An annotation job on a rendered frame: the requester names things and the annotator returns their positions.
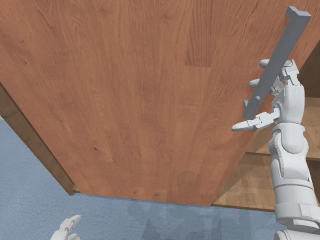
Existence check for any left robot hand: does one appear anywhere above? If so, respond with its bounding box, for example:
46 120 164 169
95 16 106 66
50 214 81 240

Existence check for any robot right forearm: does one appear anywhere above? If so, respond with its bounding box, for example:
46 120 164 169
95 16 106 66
268 122 320 235

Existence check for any right robot hand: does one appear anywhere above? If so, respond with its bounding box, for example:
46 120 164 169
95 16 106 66
231 59 305 132

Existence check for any handle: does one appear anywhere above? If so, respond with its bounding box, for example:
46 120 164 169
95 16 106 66
242 6 312 120

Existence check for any right robot upper arm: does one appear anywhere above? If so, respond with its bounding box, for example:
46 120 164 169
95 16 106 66
274 229 320 240

